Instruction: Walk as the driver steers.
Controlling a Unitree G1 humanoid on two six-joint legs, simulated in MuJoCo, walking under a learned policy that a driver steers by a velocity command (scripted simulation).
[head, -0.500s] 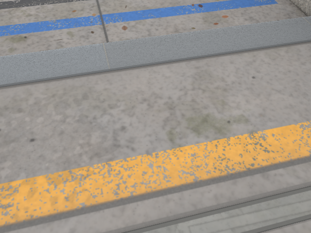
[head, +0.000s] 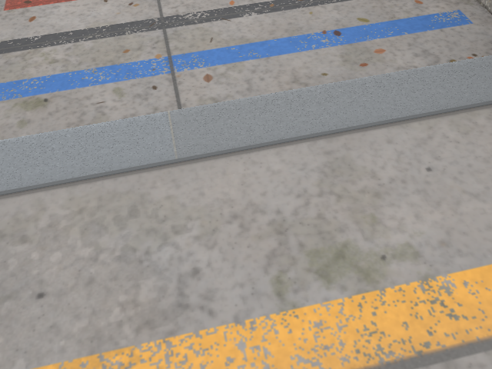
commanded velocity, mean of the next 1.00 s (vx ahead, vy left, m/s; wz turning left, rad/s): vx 0.50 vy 0.00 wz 0.15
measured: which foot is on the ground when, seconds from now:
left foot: up 0.00-0.28, down 0.30-0.82, up 0.84-1.00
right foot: down 0.00-0.30, up 0.32-0.80, down 0.82-1.00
